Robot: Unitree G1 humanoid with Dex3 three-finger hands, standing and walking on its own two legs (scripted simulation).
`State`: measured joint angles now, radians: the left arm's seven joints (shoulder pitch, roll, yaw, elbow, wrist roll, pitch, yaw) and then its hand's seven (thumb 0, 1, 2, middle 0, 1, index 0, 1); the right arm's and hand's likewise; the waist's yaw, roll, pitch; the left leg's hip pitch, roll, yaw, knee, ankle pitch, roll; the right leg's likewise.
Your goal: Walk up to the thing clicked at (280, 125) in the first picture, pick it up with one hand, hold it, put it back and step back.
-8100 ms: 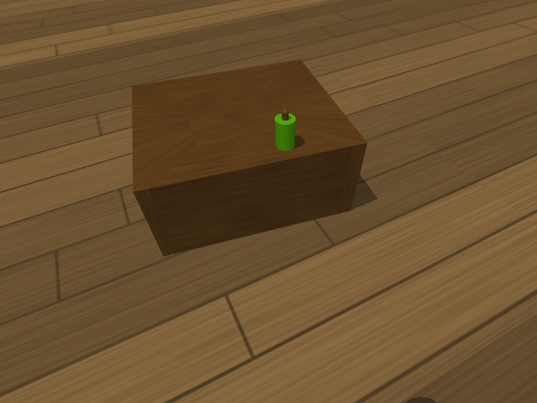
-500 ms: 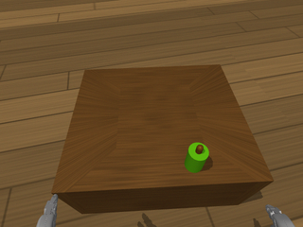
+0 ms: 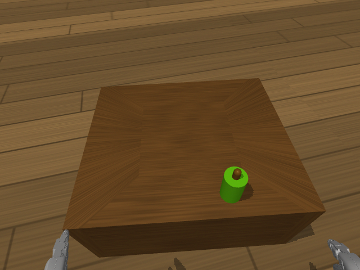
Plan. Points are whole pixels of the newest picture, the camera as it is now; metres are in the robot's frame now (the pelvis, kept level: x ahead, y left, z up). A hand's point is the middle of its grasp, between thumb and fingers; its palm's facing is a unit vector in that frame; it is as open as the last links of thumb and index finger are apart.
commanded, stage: go down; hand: right
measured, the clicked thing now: (233, 182) +0.46 -0.16 -0.22
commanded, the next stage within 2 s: approach in 1.52 s
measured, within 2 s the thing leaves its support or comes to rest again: neither
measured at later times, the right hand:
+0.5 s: hand (333, 202) +0.28 -0.31 +0.00, palm faces +0.13 +0.97 -0.20, open 17.6 cm
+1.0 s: hand (340, 179) +0.33 -0.33 +0.02, palm faces +0.15 +0.98 -0.14, open 17.5 cm
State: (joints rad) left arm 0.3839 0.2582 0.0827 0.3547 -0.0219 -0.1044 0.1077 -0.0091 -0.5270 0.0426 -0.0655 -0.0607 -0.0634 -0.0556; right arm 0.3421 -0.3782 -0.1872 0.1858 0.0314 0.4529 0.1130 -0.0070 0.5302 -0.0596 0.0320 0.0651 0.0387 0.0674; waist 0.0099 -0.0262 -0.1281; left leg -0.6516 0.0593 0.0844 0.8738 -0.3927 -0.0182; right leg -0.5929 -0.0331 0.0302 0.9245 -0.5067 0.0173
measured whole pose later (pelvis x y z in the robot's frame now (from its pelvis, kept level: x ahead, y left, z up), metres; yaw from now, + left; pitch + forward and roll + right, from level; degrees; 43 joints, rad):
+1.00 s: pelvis -0.01 -0.01 +0.01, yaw +1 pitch +10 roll +2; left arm 0.30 0.26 0.00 0.48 -0.01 -0.18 0.11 -0.01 -0.54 0.05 -0.06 -0.06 -0.06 -0.06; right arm -0.32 -0.62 -0.46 0.88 0.10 -0.01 0.38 -0.01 0.55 -0.03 0.05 0.05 0.05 0.05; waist 0.06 0.01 -0.07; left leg -0.61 0.05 0.07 0.76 -0.31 -0.02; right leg -0.56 -0.04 0.02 0.84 -0.45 0.01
